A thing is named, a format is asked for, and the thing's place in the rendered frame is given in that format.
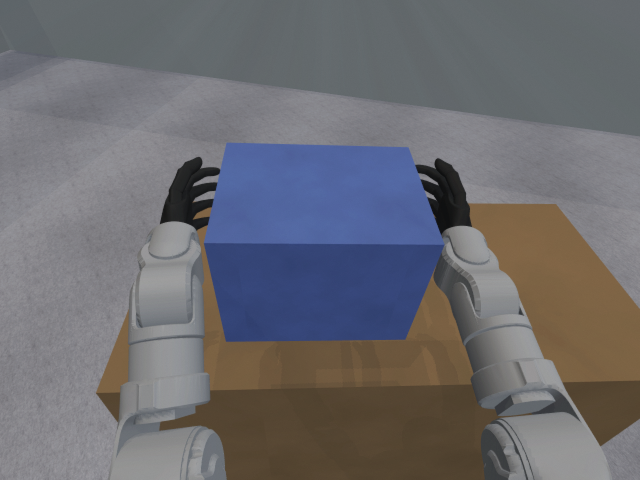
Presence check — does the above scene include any robot left forearm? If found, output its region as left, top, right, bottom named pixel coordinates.
left=108, top=221, right=210, bottom=480

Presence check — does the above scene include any robot right forearm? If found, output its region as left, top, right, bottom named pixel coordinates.
left=433, top=226, right=612, bottom=480

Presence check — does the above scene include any pedestal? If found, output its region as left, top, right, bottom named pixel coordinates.
left=96, top=201, right=640, bottom=480

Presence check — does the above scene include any robot right hand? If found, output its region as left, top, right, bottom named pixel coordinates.
left=415, top=158, right=472, bottom=235

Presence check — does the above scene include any carton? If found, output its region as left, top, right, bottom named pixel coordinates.
left=204, top=143, right=445, bottom=342

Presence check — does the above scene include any robot left upper arm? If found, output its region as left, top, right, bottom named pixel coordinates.
left=110, top=426, right=227, bottom=480

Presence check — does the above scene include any robot left hand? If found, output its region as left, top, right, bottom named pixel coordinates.
left=160, top=157, right=220, bottom=231

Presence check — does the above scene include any robot right upper arm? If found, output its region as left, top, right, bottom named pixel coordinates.
left=481, top=412, right=610, bottom=480

